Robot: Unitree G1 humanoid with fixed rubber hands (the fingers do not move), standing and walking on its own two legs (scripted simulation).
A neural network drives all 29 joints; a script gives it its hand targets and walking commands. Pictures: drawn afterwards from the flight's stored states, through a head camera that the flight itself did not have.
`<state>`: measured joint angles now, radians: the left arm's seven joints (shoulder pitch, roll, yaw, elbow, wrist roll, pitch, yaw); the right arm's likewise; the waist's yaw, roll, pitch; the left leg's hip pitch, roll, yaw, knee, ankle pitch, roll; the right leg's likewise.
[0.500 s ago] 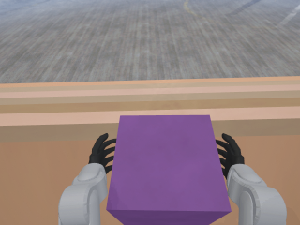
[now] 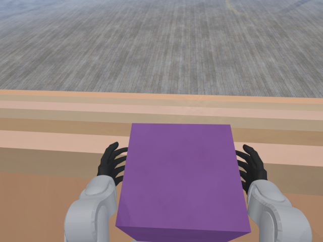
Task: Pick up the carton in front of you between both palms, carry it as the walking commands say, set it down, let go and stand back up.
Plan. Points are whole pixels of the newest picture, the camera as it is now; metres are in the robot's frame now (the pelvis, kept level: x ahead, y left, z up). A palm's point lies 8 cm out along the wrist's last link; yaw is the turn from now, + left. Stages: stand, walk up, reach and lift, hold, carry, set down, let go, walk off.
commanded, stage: carry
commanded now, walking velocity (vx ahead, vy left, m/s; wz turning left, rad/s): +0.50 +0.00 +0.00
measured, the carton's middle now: (178, 188) +0.24 +0.00 +0.03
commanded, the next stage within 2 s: none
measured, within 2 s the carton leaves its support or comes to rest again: neither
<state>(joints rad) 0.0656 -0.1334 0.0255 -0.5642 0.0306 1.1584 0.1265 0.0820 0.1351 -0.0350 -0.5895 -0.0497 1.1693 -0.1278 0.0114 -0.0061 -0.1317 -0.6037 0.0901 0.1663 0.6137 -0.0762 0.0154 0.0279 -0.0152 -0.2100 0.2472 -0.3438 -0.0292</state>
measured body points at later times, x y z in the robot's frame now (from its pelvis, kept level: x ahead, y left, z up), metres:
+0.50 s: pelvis +0.32 +0.02 -0.01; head +0.34 +0.03 +0.44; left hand +0.66 +0.17 +0.09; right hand +0.65 -0.14 +0.09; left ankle +0.21 +0.10 -0.74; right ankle +0.47 -0.10 -0.70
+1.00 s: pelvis +0.64 -0.01 -0.04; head +0.68 -0.01 +0.41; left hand +0.99 +0.15 +0.08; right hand +0.99 -0.15 +0.07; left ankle +0.79 +0.10 -0.73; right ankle +0.52 -0.06 -0.74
